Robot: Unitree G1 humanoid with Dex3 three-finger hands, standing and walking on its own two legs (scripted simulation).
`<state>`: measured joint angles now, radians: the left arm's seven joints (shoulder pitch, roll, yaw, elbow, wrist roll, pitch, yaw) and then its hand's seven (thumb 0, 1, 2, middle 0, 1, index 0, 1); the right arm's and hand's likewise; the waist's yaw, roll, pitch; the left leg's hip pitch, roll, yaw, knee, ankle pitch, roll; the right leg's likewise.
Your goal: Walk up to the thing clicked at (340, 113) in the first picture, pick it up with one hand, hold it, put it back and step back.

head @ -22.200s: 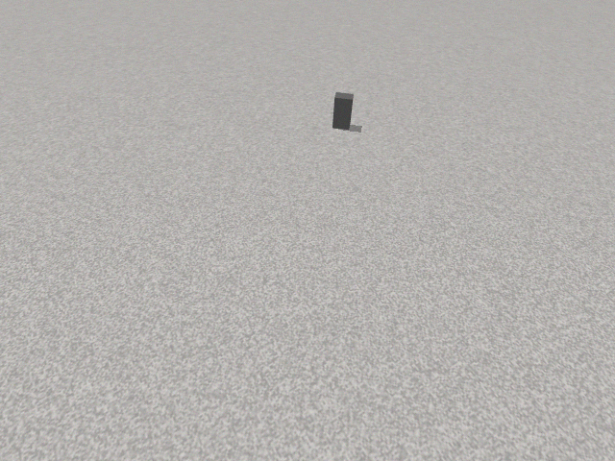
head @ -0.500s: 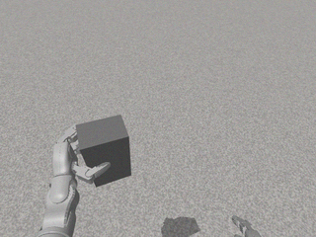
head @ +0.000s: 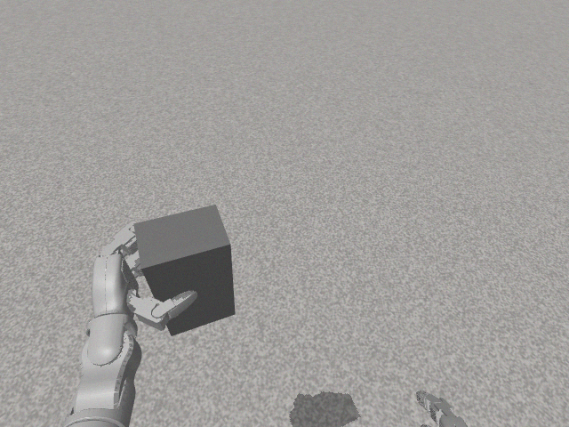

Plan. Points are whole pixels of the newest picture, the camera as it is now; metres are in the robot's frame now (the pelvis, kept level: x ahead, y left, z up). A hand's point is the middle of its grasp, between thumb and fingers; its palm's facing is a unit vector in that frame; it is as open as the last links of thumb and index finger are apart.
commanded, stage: crouch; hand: left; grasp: from the side
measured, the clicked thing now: (191, 275) +0.33 +0.14 +0.03
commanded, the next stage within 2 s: none
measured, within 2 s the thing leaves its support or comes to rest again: neither
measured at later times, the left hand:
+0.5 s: hand (169, 299) +0.32 +0.19 -0.03, palm faces +0.25 -0.97 -0.01, open 10.7 cm
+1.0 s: hand (180, 338) +0.35 +0.22 -0.28, palm faces +0.36 -0.93 -0.03, open 10.7 cm
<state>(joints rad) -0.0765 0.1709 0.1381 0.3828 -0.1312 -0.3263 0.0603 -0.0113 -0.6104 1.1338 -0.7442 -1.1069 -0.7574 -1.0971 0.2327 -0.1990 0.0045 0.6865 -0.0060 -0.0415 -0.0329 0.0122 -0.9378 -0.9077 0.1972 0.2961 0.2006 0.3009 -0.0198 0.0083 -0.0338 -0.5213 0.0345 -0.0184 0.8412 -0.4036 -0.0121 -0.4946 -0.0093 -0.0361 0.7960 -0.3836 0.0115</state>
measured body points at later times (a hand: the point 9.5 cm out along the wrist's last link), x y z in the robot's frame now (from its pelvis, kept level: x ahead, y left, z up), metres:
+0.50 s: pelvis -0.02 +0.00 -0.03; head +0.06 +0.02 +0.41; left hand +0.30 +0.24 -0.03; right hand +0.12 -0.25 -0.14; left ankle +0.02 +0.12 -0.70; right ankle +0.01 -0.13 -0.70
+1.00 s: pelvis -0.05 +0.00 -0.24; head +0.13 +0.03 +0.17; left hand +0.33 +0.27 -0.28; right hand +0.07 -0.26 -0.37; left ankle +0.01 +0.12 -0.70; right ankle +0.01 -0.13 -0.70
